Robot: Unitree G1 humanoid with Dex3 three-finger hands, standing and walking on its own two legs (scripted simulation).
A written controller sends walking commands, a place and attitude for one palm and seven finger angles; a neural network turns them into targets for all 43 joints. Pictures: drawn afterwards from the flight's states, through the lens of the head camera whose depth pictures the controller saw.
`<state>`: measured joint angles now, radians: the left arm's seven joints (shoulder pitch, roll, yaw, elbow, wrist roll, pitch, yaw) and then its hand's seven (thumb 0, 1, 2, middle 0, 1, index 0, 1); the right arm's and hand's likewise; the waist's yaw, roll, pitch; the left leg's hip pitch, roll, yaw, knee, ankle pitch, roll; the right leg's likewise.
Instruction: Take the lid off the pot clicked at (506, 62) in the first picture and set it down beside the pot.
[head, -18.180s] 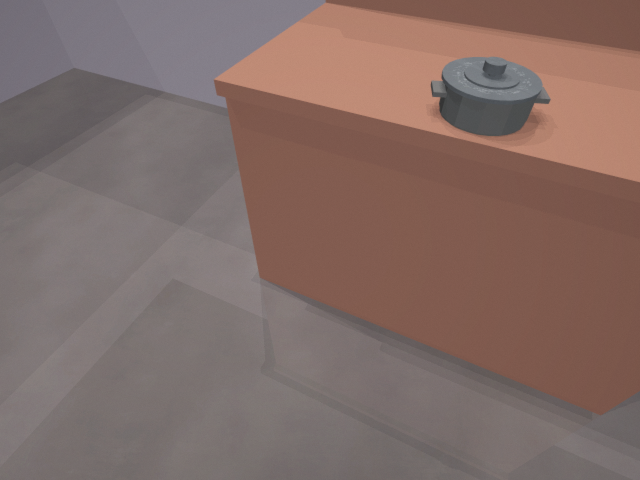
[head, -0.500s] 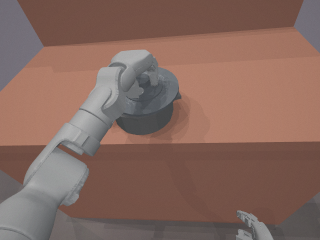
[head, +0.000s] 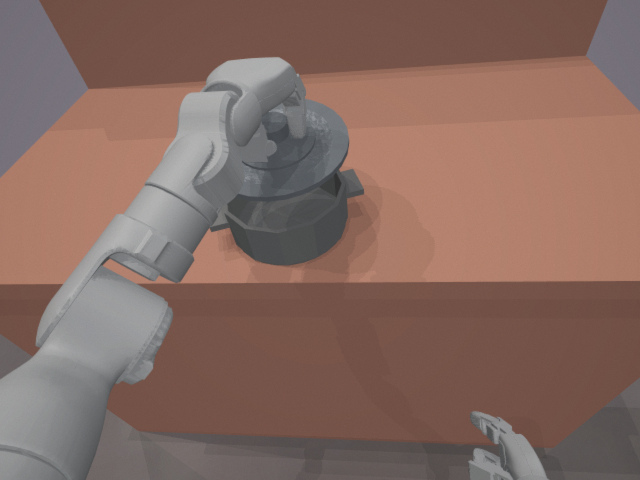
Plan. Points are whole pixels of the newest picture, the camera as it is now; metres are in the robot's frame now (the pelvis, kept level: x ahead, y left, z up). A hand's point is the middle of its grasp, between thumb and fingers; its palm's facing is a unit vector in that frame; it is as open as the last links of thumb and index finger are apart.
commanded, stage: lift the lid straight up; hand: left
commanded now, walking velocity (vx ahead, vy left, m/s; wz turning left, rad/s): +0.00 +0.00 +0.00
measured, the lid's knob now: (271, 128) +0.48 +0.06 +0.22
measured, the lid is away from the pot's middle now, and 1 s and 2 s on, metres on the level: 0.00 0.02 0.11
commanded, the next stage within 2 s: move the lid sideways beside the pot in 1.02 s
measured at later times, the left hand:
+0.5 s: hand (276, 92) +0.46 +0.04 +0.28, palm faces -0.06 -0.02 -1.00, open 6.5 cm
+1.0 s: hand (256, 63) +0.45 +0.06 +0.31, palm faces -0.02 -0.03 -1.00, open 6.5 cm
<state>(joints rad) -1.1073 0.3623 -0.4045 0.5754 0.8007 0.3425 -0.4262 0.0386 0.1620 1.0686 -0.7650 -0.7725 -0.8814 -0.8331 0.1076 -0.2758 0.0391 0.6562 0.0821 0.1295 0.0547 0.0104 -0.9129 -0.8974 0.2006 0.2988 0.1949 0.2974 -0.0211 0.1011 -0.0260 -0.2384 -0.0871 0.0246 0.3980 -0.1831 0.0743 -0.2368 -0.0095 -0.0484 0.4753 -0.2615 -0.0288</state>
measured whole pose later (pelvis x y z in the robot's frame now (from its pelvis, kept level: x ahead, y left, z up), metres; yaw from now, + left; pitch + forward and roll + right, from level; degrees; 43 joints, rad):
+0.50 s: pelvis +0.00 +0.00 +0.00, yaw -1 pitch +2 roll +1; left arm -1.23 0.36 -0.37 0.62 0.81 0.33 -0.45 0.04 0.16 1.07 -0.77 -0.77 -0.89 -0.84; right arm 0.13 -0.28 0.04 0.66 0.08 0.11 0.05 0.01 -0.91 -0.90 0.20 0.30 0.19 0.30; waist -0.03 0.11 -0.03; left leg -0.24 -0.09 0.04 0.38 -0.18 0.08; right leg -0.25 -0.01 -0.03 0.47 -0.26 -0.03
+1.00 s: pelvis +0.00 +0.00 +0.00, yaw +0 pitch +2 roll +1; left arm -1.29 0.39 -0.38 0.58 0.81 0.39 -0.51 0.05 0.16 1.07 -0.77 -0.77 -0.89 -0.84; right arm 0.10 -0.28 0.05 0.65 0.08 0.11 0.05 0.01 -0.91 -0.90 0.20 0.30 0.19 0.30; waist -0.01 0.10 -0.04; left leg -0.25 -0.09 0.03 0.39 -0.18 0.08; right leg -0.25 -0.01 -0.05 0.47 -0.26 -0.03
